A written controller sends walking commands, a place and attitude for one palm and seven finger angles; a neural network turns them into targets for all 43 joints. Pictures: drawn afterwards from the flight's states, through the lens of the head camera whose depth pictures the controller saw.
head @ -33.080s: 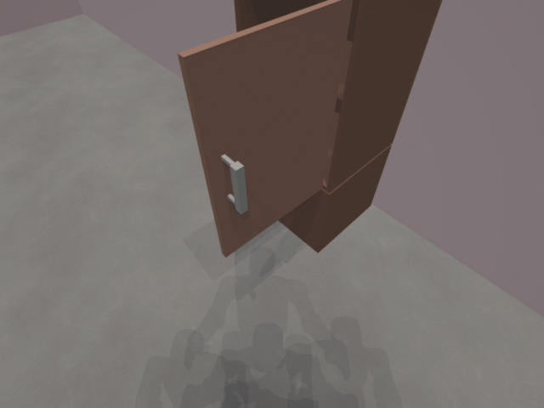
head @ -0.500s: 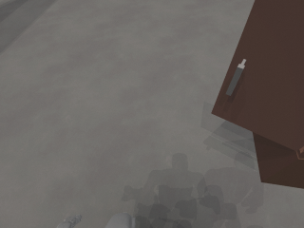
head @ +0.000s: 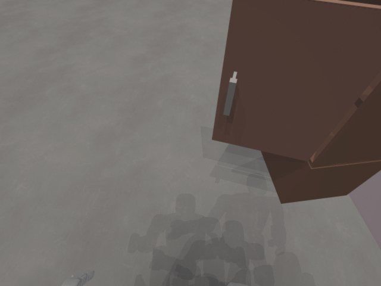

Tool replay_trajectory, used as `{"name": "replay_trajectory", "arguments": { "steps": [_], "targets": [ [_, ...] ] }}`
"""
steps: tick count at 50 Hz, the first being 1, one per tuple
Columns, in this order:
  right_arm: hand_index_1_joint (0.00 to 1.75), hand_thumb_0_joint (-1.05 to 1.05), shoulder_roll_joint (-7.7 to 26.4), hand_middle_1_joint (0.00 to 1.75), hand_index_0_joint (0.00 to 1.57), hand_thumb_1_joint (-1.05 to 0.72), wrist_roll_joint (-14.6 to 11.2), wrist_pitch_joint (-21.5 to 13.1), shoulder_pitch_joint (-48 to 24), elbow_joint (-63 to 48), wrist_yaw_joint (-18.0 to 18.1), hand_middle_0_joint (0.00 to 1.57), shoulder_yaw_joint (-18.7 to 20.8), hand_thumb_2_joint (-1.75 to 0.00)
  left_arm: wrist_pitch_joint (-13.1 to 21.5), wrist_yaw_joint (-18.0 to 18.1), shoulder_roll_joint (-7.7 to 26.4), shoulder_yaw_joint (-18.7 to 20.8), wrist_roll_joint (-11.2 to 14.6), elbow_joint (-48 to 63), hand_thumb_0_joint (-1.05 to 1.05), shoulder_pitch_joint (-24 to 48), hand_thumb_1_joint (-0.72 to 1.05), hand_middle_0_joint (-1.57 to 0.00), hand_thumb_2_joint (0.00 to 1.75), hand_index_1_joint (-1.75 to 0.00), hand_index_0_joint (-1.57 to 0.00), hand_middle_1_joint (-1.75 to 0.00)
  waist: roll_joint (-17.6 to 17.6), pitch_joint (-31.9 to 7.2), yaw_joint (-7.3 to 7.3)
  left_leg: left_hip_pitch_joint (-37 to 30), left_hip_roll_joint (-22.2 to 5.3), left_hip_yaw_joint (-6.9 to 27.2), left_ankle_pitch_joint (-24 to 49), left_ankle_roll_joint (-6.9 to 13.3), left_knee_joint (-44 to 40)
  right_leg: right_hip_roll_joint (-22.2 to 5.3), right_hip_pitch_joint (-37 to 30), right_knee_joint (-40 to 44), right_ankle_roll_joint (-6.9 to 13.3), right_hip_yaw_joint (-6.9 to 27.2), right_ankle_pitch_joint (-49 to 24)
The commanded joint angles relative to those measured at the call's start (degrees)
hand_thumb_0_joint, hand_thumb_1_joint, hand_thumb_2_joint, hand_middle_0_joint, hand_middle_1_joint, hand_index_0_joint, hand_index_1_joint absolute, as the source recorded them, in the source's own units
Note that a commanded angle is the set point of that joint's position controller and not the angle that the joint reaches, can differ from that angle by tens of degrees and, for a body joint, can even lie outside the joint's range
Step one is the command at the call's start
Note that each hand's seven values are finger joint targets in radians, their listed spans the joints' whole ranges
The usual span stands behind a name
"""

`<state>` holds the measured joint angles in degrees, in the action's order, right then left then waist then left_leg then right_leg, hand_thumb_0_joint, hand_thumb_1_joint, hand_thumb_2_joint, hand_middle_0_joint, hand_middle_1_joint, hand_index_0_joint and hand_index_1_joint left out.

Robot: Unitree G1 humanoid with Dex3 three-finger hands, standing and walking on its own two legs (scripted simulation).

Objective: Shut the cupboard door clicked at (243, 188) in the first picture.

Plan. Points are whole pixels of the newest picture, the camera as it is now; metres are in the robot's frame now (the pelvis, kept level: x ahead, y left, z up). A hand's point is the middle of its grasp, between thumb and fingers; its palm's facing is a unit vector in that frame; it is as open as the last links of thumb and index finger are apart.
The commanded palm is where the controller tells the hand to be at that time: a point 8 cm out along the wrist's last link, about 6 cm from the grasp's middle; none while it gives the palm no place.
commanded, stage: turn to face it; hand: left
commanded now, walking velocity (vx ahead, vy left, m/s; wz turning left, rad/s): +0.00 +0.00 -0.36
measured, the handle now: (230, 94) +0.68 -0.10 -0.05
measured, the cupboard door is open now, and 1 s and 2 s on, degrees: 67 67 67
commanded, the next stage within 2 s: take the last steps up to it in 0.36 s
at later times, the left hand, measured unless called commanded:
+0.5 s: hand out of the picture +0.12 +0.18 -0.18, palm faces -0.14 -0.97 -0.19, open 7.4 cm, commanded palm none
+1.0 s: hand (150, 284) +0.15 +0.11 -0.18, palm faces -0.23 -0.96 -0.15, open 7.4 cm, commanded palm none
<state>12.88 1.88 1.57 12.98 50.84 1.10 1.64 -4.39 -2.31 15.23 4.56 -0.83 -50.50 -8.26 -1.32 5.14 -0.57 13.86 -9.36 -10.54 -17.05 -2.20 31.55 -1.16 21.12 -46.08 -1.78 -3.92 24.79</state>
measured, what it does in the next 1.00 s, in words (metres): walks ahead: right foot, then left foot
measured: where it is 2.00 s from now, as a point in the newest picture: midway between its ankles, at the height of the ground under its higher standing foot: outside the picture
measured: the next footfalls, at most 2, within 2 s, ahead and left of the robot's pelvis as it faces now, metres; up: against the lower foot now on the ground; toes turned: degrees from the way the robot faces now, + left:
right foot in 0.04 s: +0.03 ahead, -0.13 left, +0.00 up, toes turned -5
left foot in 0.40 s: +0.09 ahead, +0.11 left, +0.00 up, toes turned -5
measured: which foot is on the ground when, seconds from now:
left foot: down 0.00-0.04, up 0.06-0.38, down 0.40-0.74, up 0.76-1.00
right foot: up 0.00-0.02, down 0.04-0.40, up 0.42-0.72, down 0.74-1.00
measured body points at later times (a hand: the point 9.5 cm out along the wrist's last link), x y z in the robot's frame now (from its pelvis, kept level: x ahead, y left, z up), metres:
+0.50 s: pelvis +0.02 +0.00 +0.00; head +0.06 +0.02 +0.45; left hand +0.13 +0.23 -0.16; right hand +0.05 -0.26 -0.13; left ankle +0.05 +0.11 -0.74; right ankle -0.03 -0.12 -0.69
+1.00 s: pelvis +0.10 -0.06 +0.00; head +0.13 -0.05 +0.45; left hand +0.16 +0.16 -0.17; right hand +0.07 -0.33 -0.14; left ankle +0.17 +0.03 -0.72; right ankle +0.00 -0.14 -0.74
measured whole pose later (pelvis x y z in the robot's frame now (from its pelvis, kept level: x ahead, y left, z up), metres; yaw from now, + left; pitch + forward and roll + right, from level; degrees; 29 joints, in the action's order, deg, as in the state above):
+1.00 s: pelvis +0.10 -0.06 +0.00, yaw -14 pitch +1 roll -2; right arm 12.4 1.7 0.3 14.0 56.9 0.2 2.8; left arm 0.7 -0.6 10.4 2.3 -1.3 -61.1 -16.9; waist 0.9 2.2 -1.2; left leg 25.5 -5.0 -6.4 -18.8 -1.8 42.4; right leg 1.7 4.3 -23.0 1.8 -4.8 19.6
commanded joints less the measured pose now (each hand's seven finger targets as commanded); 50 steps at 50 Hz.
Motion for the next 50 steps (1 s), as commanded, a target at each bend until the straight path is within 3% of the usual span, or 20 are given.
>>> {"name": "replay_trajectory", "arguments": {
  "steps": [1, 2, 3, 5, 8, 14, 17, 18, 19, 20, 21, 25, 31, 34, 35, 36, 37, 38, 43, 50],
  "targets": [
    [0.30, 0.00, 11.4, 0.30, 0.20, -0.90, -0.9, -0.7, 0.3, -3.1, -0.2, 0.20, 3.9, -0.90, 2.7, 0.6, 6.4, 1.2, -0.6, 2.5, 0.00, -6.2, 0.90, -0.20, 0.90, -0.30, -0.20, -0.30, -2.1, -9.5, 2.70, 4.9, -6.2, 2.4, 11.8, 2.0, 5.6, -2.4, -19.2, 23.6, 2.6, 3.2, -18.0],
    [0.30, 0.00, 6.6, 0.30, 0.20, -0.90, -1.3, -0.7, -1.9, -5.5, -0.4, 0.20, 2.7, -0.90, 3.3, 1.4, 12.5, 2.4, -1.0, 1.7, 0.00, -8.6, 0.90, -0.20, 0.90, -0.30, -0.20, -0.30, 17.4, -8.3, 4.45, 18.9, 2.7, -1.8, -14.5, -1.8, 17.3, -17.0, -25.0, 28.1, 8.4, 22.3, -31.3],
    [0.30, 0.00, 7.2, 0.30, 0.20, -0.90, -1.2, 0.1, -4.7, -6.9, -0.1, 0.20, 2.2, -0.90, 3.3, 1.9, 14.6, 2.2, -0.2, 1.0, 0.00, -11.2, 0.90, -0.20, 0.90, -0.30, -0.20, -0.30, 16.1, -8.0, 6.27, 19.9, 4.4, 5.7, -20.4, -1.7, 28.0, -22.3, -18.7, 28.1, 13.7, 26.2, -38.2],
    [0.30, 0.00, 7.1, 0.30, 0.20, -0.90, -1.2, 0.1, -4.4, -5.3, 0.8, 0.20, 2.2, -0.90, 3.6, 3.1, 11.6, 2.2, -0.5, 1.2, 0.00, -6.6, 0.90, -0.20, 0.90, -0.30, -0.20, -0.30, 17.2, -7.8, 3.29, 25.2, 3.8, 11.3, -16.1, -1.7, 35.6, -18.6, -19.9, 26.3, 15.3, 25.5, -40.6],
    [0.30, 0.00, 6.1, 0.30, 0.20, -0.90, -1.0, 0.1, -1.4, -2.4, 0.1, 0.20, 1.8, -0.90, 3.6, 3.3, 8.0, 0.9, -0.5, 2.6, 0.00, -1.5, 0.90, -0.20, 0.90, -0.30, -0.20, -0.30, 9.7, -9.4, 0.40, 17.4, 3.6, 9.5, -8.2, -2.4, 31.0, -12.9, -14.7, 24.2, 12.8, 15.0, -39.5],
    [0.30, 0.00, 4.6, 0.30, 0.20, -0.90, -1.2, 0.0, -1.4, -1.9, 0.0, 0.20, 1.6, -0.90, 3.4, 3.1, 8.7, 1.2, -0.8, 1.2, 0.00, -2.3, 0.90, -0.20, 0.90, -0.30, -0.20, -0.30, 9.8, -7.1, 1.08, 10.7, 6.6, 7.7, -6.9, -1.8, 14.2, -11.8, -11.7, 25.6, 13.0, 18.0, -31.4],
    [0.30, 0.00, 4.5, 0.30, 0.20, -0.90, -1.3, -0.8, 3.7, -0.1, 0.5, 0.20, 1.3, -0.90, 3.0, 3.2, 7.8, 1.3, -0.4, 0.7, 0.00, -0.8, 0.90, -0.20, 0.90, -0.30, -0.20, -0.30, 9.1, -8.1, -1.39, 0.5, 7.2, 7.4, 3.5, -1.3, -1.7, -9.8, -8.2, 21.2, 9.7, 17.7, -28.3],
    [0.30, 0.00, 6.0, 0.30, 0.20, -0.90, -1.2, -1.5, 5.3, 0.6, 0.7, 0.20, 1.4, -0.90, 2.8, 3.1, 5.9, 0.9, 0.0, 0.7, 0.00, -1.1, 0.90, -0.20, 0.90, -0.30, -0.20, -0.30, 4.9, -8.8, -1.67, -6.1, 4.9, 9.8, 8.7, -0.4, -8.6, -6.8, -4.0, 17.4, 7.0, 16.0, -24.3],
    [0.30, 0.00, 10.3, 0.30, 0.20, -0.90, -0.5, -2.0, 5.2, 0.4, 0.8, 0.20, 2.1, -0.90, 2.5, 2.8, 2.7, 0.4, 0.4, 1.0, 0.00, -4.0, 0.90, -0.20, 0.90, -0.30, -0.20, -0.30, -8.9, -9.3, -0.56, -10.3, -5.5, 20.8, 17.1, 3.8, -10.8, 0.2, 2.7, 10.3, 3.7, 10.7, -10.8],
    [0.30, 0.00, 13.1, 0.30, 0.20, -0.90, -0.2, -1.7, 5.5, -0.5, 1.0, 0.20, 2.5, -0.90, 2.4, 2.6, 1.8, 0.0, 0.4, 1.5, 0.00, -4.4, 0.90, -0.20, 0.90, -0.30, -0.20, -0.30, -15.4, -8.2, -0.87, -7.4, -14.1, 27.8, 20.6, 9.8, -13.8, 3.0, 4.2, 1.2, 1.8, 5.3, 6.0],
    [0.30, 0.00, 12.8, 0.30, 0.20, -0.90, 0.1, -1.7, 4.7, -0.4, 1.5, 0.20, 2.3, -0.90, 2.0, 2.6, 2.8, 0.1, 0.0, 1.7, 0.00, -2.6, 0.90, -0.20, 0.90, -0.30, -0.20, -0.30, -14.0, -6.6, -1.28, -4.7, -15.4, 29.2, 21.1, 12.4, -15.0, 2.4, 5.5, -8.0, 1.3, 6.5, 9.8],
    [0.30, 0.00, 9.6, 0.30, 0.20, -0.90, 0.5, -1.8, 1.5, -0.5, 1.6, 0.20, 1.6, -0.90, 1.6, 1.4, 1.3, 0.5, -0.2, -0.2, 0.00, -2.2, 0.90, -0.20, 0.90, -0.30, -0.20, -0.30, -8.2, -5.1, 0.22, -4.0, -9.3, 17.8, 19.0, 10.4, -14.2, 0.6, 5.9, -12.9, 0.4, 4.9, 3.7],
    [0.30, 0.00, 11.3, 0.30, 0.20, -0.90, 0.6, -2.0, 5.6, 2.5, 1.0, 0.20, 3.3, -0.90, 2.4, -0.6, 0.3, -0.3, -0.7, 0.4, 0.00, 1.7, 0.90, -0.20, 0.90, -0.30, -0.20, -0.30, -8.2, -4.2, -2.72, -5.1, -10.2, 16.3, -0.6, 9.4, -15.9, 0.8, 1.3, 5.1, 1.2, 0.0, 1.9],
    [0.30, 0.00, 11.6, 0.30, 0.20, -0.90, 0.1, -1.9, 3.9, 3.4, 0.7, 0.20, 3.6, -0.90, 3.0, -0.8, 0.9, 0.2, -0.7, -2.4, 0.00, -4.4, 0.90, -0.20, 0.90, -0.30, -0.20, -0.30, -5.7, -5.5, 0.41, 0.9, -7.8, 12.2, -4.9, 6.5, -10.0, 2.8, -12.0, 19.9, 2.0, -2.5, -7.7],
    [0.30, 0.00, 10.3, 0.30, 0.20, -0.90, -0.2, -2.1, 2.9, 3.3, 0.5, 0.20, 3.5, -0.90, 3.5, -0.5, 2.8, 0.8, -0.8, -3.7, 0.00, -8.2, 0.90, -0.20, 0.90, -0.30, -0.20, -0.30, -1.3, -5.8, 2.42, 6.6, -4.6, 8.3, -7.5, 4.3, -4.1, 0.6, -19.3, 25.6, 3.1, 0.6, -7.2],
    [0.30, 0.00, 6.0, 0.30, 0.20, -0.90, -0.8, -2.2, 1.6, 2.0, 0.1, 0.20, 2.6, -0.90, 4.1, 0.4, 7.5, 1.6, -1.1, -4.8, 0.00, -11.6, 0.90, -0.20, 0.90, -0.30, -0.20, -0.30, 11.3, -5.4, 4.18, 19.1, 2.3, 1.5, -13.7, 1.2, 8.1, -10.5, -27.7, 32.6, 7.9, 16.2, 1.4],
    [0.30, 0.00, 4.6, 0.30, 0.20, -0.90, -0.6, -2.2, -4.5, -1.1, -0.2, 0.20, 1.8, -0.90, 4.0, 1.0, 11.0, 2.2, -0.8, -5.6, 0.00, -14.8, 0.90, -0.20, 0.90, -0.30, -0.20, -0.30, 16.5, -2.6, 7.12, 26.0, 5.8, 2.4, -21.1, 0.3, 21.0, -19.0, -24.8, 37.2, 13.9, 27.6, 3.4],
    [0.30, 0.00, 6.1, 0.30, 0.20, -0.90, -0.6, -1.9, -6.1, -1.1, 0.0, 0.20, 2.2, -0.90, 4.4, 1.7, 9.3, 1.9, -0.6, -5.7, 0.00, -14.1, 0.90, -0.20, 0.90, -0.30, -0.20, -0.30, 13.6, -0.3, 6.12, 27.7, 4.4, 7.7, -16.7, 0.9, 28.2, -19.2, -20.3, 38.1, 16.6, 29.4, 5.5],
    [0.30, 0.00, 3.4, 0.30, 0.20, -0.90, 0.0, -2.1, -0.5, 2.3, -1.2, 0.20, 1.9, -0.90, 6.2, 2.3, 3.8, -0.1, -0.7, -5.1, 0.00, -6.5, 0.90, -0.20, 0.90, -0.30, -0.20, -0.30, 7.9, 0.0, -0.24, 20.3, 2.7, 6.5, -5.1, -0.3, 25.0, -12.2, -13.2, 34.5, 14.0, 11.4, -14.6],
    [0.30, 0.00, 3.3, 0.30, 0.20, -0.90, -0.1, -3.7, 5.8, 4.5, -0.6, 0.20, 1.4, -0.90, 6.0, 2.1, 4.0, 0.0, 0.0, -8.1, 0.00, -7.1, 0.90, -0.20, 0.90, -0.30, -0.20, -0.30, 4.9, -3.5, -2.98, 0.3, 6.2, 2.2, 6.3, 0.8, -1.0, -8.2, -11.6, 23.8, 10.8, 7.3, -22.4]
  ]
}}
